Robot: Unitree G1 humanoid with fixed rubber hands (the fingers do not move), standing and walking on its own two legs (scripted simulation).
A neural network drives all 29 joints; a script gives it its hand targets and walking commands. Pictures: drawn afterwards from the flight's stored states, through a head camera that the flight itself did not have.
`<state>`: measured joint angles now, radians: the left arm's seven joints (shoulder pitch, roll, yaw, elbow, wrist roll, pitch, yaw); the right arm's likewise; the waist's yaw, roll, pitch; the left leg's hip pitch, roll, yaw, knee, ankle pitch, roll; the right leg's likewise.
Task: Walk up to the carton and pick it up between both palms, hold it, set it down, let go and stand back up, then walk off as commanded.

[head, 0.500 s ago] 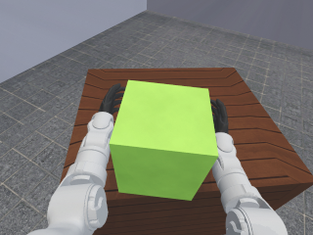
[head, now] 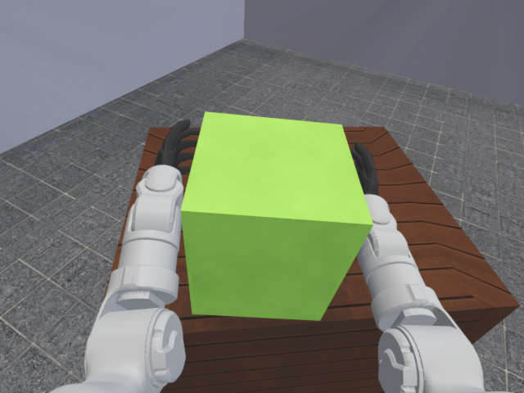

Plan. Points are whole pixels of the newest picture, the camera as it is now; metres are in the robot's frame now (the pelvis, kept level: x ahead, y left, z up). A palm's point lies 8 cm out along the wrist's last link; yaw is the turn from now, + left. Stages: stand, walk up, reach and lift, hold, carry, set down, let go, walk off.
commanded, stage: reach and lift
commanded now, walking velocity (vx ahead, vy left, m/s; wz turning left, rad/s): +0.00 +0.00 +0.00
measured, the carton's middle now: (265, 221) +0.35 -0.03 +0.10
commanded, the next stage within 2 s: hold in 1.40 s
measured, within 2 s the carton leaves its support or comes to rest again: neither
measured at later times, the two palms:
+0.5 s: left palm (155, 157) +0.39 +0.13 +0.20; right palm (362, 169) +0.37 -0.17 +0.19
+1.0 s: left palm (152, 154) +0.39 +0.13 +0.21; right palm (364, 158) +0.37 -0.17 +0.21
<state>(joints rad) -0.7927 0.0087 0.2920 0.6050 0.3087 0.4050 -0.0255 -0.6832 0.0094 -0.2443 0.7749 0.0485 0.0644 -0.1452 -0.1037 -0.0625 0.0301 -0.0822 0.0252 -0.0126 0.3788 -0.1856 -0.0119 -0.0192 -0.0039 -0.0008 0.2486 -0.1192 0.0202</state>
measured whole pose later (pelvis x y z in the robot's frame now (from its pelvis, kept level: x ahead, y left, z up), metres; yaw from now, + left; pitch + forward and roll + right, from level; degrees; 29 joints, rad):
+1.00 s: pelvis +0.00 +0.00 +0.00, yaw +0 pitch -7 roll -1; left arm -0.79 0.01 0.29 0.42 0.30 0.62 0.01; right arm -0.83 -0.06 -0.16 0.76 0.17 0.26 -0.14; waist -0.10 -0.05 0.00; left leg -0.07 0.03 -0.01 0.38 -0.18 -0.01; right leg -0.01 0.00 0.00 0.25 -0.12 0.02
